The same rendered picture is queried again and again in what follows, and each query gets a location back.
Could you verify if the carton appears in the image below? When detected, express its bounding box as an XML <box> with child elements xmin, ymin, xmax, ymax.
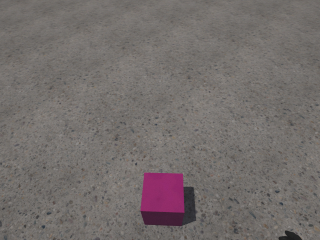
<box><xmin>140</xmin><ymin>172</ymin><xmax>185</xmax><ymax>226</ymax></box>

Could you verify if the right robot hand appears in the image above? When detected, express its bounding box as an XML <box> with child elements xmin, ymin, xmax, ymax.
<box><xmin>278</xmin><ymin>230</ymin><xmax>302</xmax><ymax>240</ymax></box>

